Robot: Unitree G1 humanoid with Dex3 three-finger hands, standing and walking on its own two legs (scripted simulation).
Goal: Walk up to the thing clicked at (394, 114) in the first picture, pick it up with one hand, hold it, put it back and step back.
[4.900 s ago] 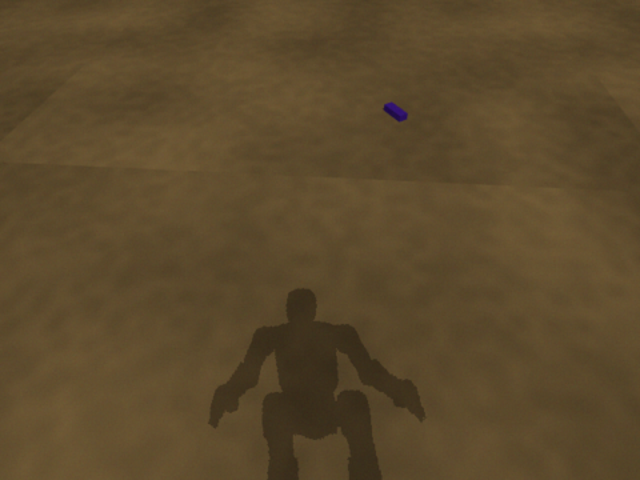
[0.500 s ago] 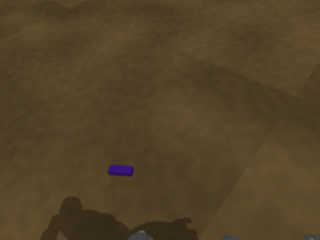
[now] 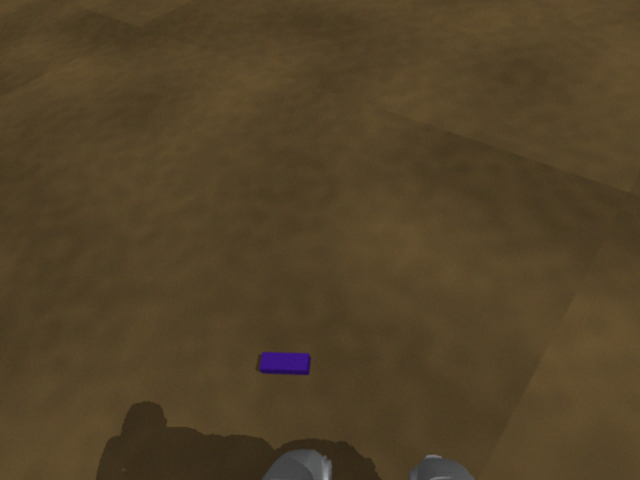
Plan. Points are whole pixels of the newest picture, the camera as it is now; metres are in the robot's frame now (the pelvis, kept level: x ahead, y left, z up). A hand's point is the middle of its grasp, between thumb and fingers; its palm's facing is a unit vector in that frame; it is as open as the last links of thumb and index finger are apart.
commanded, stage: walk up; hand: left
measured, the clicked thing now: (285, 363) +0.56 +0.22 -0.72
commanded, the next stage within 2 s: none
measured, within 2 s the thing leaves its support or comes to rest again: neither
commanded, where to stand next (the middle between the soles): +0.14 +0.07 m, yaw -5 degrees
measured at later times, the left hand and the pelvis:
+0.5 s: hand out of the picture +0.14 +0.43 -0.16, palm faces -0.10 -0.92 -0.38, open 7.4 cm; pelvis +0.06 +0.15 +0.00, yaw -2 degrees
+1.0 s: hand (104, 443) +0.22 +0.37 -0.14, palm faces -0.10 -0.92 -0.37, open 7.4 cm; pelvis +0.07 +0.12 +0.00, yaw -6 degrees
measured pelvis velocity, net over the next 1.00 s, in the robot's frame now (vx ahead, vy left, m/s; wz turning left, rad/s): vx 0.07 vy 0.12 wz -0.10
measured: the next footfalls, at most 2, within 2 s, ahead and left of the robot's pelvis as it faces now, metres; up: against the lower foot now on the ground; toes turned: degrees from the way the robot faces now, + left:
left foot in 0.22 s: +0.16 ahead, +0.26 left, +0.00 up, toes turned -4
right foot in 0.64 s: +0.12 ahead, -0.02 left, +0.00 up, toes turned -6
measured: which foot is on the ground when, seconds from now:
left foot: up 0.00-0.20, down 0.22-1.00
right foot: down 0.00-0.24, up 0.26-0.62, down 0.64-1.00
